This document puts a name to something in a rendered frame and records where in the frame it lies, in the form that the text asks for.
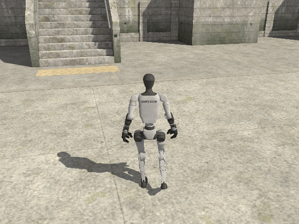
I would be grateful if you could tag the stairs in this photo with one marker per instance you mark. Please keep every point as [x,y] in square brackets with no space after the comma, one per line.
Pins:
[73,32]

